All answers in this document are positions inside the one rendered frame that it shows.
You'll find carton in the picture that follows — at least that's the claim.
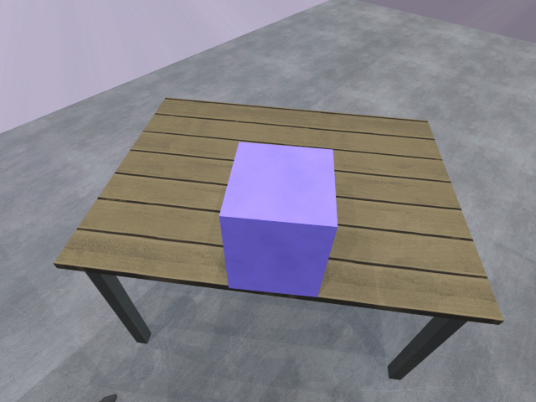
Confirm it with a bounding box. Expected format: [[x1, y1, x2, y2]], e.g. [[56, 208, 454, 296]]
[[219, 142, 338, 297]]

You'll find table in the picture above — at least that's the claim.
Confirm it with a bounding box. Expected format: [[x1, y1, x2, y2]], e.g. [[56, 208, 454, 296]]
[[54, 97, 504, 380]]

